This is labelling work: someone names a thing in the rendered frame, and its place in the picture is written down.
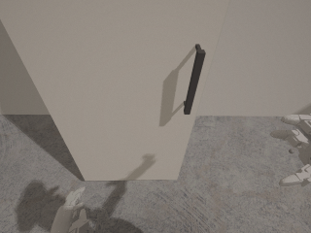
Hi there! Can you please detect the right robot hand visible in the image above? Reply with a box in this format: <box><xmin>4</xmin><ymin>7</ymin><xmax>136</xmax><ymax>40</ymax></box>
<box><xmin>270</xmin><ymin>114</ymin><xmax>311</xmax><ymax>187</ymax></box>

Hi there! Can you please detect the left robot hand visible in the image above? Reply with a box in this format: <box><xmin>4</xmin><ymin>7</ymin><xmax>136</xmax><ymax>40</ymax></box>
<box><xmin>50</xmin><ymin>186</ymin><xmax>89</xmax><ymax>233</ymax></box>

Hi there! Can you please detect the fridge door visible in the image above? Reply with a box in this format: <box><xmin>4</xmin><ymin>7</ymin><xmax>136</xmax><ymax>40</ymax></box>
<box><xmin>0</xmin><ymin>0</ymin><xmax>229</xmax><ymax>182</ymax></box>

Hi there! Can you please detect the handle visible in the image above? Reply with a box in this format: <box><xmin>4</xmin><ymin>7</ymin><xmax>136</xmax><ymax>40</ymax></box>
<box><xmin>184</xmin><ymin>44</ymin><xmax>206</xmax><ymax>115</ymax></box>

